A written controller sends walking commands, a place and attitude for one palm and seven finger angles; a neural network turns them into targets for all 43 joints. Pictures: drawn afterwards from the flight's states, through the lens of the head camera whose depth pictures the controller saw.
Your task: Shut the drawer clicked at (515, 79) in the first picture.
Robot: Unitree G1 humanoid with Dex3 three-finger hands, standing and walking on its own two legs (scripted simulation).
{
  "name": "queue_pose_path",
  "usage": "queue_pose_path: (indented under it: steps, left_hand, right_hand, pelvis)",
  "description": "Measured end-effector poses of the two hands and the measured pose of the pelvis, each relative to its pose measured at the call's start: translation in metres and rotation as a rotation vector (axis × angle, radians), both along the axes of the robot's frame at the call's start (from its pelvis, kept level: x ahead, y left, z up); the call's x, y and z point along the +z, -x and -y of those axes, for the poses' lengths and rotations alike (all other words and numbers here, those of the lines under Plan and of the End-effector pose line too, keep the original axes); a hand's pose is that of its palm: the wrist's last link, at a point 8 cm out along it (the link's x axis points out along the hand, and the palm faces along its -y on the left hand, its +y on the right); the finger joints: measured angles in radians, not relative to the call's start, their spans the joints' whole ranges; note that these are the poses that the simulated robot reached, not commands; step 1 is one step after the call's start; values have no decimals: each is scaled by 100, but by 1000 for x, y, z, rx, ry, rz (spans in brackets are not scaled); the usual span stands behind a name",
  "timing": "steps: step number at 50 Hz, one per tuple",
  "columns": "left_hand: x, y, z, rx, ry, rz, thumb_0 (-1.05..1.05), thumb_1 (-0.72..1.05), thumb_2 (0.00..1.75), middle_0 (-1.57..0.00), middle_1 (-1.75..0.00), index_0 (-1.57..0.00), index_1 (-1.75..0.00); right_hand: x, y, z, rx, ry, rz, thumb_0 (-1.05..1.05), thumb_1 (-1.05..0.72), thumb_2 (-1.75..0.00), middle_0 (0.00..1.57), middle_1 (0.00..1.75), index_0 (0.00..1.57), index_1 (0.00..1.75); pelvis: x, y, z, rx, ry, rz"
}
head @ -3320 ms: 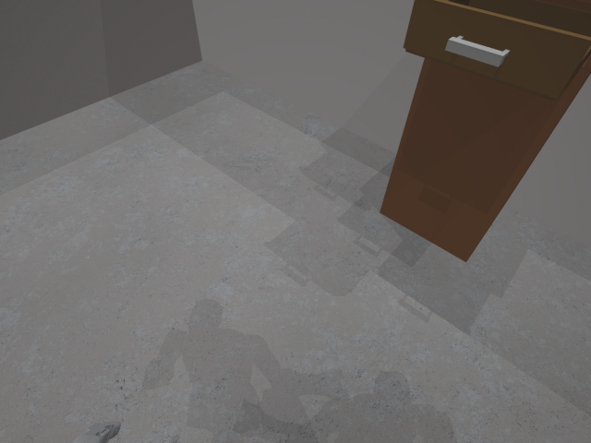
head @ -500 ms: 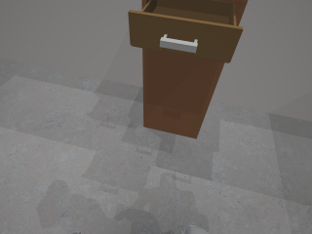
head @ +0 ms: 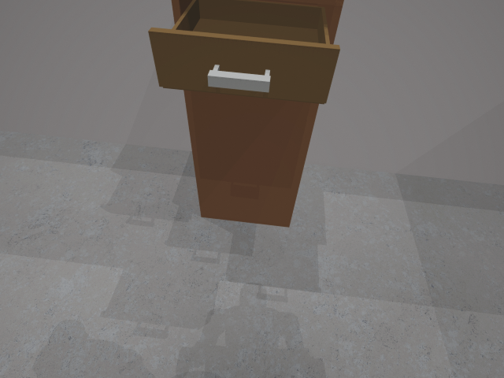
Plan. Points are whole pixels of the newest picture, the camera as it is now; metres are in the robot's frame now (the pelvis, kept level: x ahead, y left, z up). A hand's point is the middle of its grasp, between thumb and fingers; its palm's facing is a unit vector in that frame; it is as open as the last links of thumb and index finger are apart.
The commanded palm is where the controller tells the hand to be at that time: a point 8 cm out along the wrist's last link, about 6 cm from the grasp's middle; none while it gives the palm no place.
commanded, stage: take the last steps up to it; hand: left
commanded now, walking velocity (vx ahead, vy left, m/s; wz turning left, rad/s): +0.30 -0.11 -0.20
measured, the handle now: (240, 76) +0.65 +0.07 +0.15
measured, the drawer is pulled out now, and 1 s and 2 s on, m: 0.24 0.24 0.24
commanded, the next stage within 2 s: come to a stop and stand still in 0.74 s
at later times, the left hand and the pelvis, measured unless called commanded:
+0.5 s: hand (214, 327) +0.25 +0.09 -0.18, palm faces -0.11 -0.98 -0.17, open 7.4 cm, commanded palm none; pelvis +0.14 -0.08 -0.01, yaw -5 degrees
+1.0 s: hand (227, 329) +0.25 +0.06 -0.19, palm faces +0.04 -0.99 -0.09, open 7.4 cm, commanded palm none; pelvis +0.29 -0.08 +0.00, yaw -4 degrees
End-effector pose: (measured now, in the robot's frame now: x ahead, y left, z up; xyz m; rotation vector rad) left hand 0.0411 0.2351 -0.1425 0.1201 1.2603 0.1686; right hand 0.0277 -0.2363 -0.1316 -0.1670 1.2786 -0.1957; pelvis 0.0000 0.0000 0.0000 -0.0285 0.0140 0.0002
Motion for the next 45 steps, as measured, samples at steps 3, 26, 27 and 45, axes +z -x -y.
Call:
queue_pose_path:
  steps: [3, 26, 27, 45]
  left_hand:
    - [-7, 1, -7, -19, 22, -50, 0, 91, 90, -20, -30, -20, -30]
    - [-4, -212, 100, -176, 14, 75, 0, 91, 90, -20, -30, -19, -30]
    - [-1, -214, 104, -158, 12, 76, 0, 91, 90, -20, -30, -19, -30]
    - [-10, -202, 124, 2, 82, -152, 0, 92, 90, -20, -30, -19, -30]
  right_hand:
    - [7, 0, -6, -23, 22, 34, 0, -91, -90, 20, 30, 20, 30]
    - [-15, 19, 33, -232, -127, -395, 1, -91, -90, 20, 30, 20, 30]
    - [-15, 1, 41, -220, -120, -368, 1, -91, -90, 20, 30, 20, 30]
    - [11, -316, 83, 26, -12, 119, 0, -92, -90, 19, 30, 19, 30]
  pelvis:
    - [0, -9, -5, -27, -5, 8]
    - [-12, -145, 79, -81, -26, 20]
    - [-9, -151, 83, -76, -26, 23]
    - [3, -269, 91, -48, 29, 18]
